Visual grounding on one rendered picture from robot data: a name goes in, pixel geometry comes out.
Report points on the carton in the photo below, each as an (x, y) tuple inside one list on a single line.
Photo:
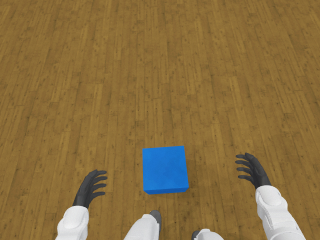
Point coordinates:
[(164, 170)]

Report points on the robot right shin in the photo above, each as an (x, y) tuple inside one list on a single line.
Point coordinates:
[(204, 230)]

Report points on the left robot hand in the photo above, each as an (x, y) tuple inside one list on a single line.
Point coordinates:
[(85, 193)]

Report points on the robot left foot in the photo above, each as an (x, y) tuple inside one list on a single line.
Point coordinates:
[(156, 214)]

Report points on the left robot forearm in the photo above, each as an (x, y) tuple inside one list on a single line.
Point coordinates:
[(74, 225)]

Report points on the right robot forearm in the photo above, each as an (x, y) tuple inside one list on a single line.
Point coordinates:
[(277, 222)]

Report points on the right robot hand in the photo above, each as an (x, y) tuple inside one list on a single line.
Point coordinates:
[(258, 175)]

